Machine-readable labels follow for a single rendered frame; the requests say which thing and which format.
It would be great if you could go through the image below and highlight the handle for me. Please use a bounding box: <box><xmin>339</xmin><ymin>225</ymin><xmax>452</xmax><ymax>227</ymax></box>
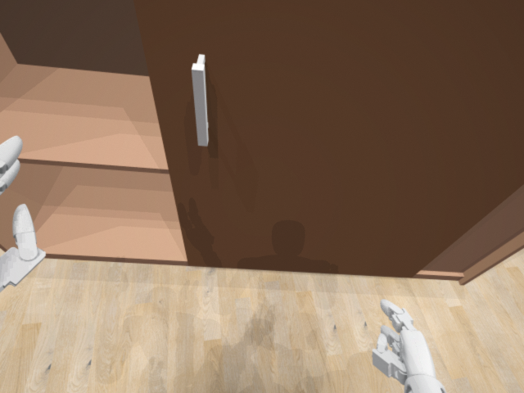
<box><xmin>192</xmin><ymin>54</ymin><xmax>209</xmax><ymax>147</ymax></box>

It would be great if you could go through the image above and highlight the robot right hand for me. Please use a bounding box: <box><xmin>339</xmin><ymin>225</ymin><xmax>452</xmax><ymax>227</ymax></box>
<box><xmin>373</xmin><ymin>299</ymin><xmax>436</xmax><ymax>385</ymax></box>

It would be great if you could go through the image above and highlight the robot left hand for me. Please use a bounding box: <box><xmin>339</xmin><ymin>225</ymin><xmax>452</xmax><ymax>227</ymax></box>
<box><xmin>0</xmin><ymin>136</ymin><xmax>46</xmax><ymax>292</ymax></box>

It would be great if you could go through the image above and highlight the robot right forearm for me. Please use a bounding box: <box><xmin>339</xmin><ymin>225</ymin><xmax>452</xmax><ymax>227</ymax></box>
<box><xmin>404</xmin><ymin>375</ymin><xmax>446</xmax><ymax>393</ymax></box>

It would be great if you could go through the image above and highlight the wardrobe door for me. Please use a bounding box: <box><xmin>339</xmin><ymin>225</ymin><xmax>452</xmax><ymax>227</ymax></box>
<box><xmin>422</xmin><ymin>184</ymin><xmax>524</xmax><ymax>273</ymax></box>
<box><xmin>133</xmin><ymin>0</ymin><xmax>524</xmax><ymax>278</ymax></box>

